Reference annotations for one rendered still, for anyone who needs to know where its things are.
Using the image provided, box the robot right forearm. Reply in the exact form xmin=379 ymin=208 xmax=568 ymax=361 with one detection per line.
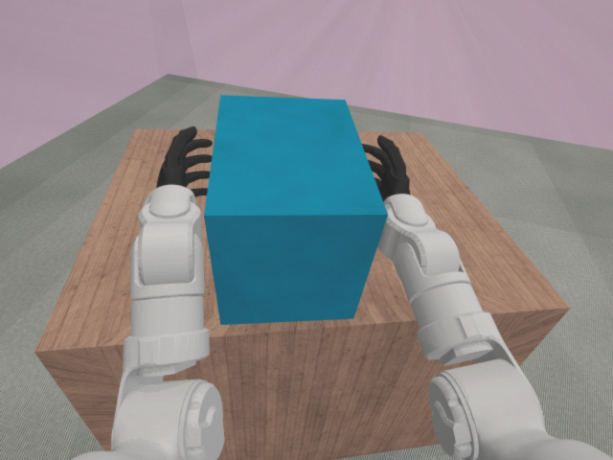
xmin=377 ymin=194 xmax=545 ymax=428

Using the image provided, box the left robot upper arm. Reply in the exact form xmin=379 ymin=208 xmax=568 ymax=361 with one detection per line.
xmin=71 ymin=379 xmax=224 ymax=460

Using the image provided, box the pedestal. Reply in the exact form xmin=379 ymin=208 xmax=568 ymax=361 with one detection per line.
xmin=34 ymin=129 xmax=570 ymax=460

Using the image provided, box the carton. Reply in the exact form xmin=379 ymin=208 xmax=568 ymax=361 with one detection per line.
xmin=204 ymin=95 xmax=388 ymax=325

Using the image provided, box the left robot hand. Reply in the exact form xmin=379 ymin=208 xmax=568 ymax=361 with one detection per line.
xmin=156 ymin=126 xmax=213 ymax=197

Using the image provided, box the robot left forearm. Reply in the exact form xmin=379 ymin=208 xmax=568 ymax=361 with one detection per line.
xmin=111 ymin=185 xmax=210 ymax=449

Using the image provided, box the right robot hand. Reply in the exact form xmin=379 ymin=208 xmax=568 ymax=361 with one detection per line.
xmin=362 ymin=135 xmax=411 ymax=202

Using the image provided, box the right robot upper arm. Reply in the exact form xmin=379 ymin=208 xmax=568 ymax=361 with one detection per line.
xmin=428 ymin=358 xmax=613 ymax=460

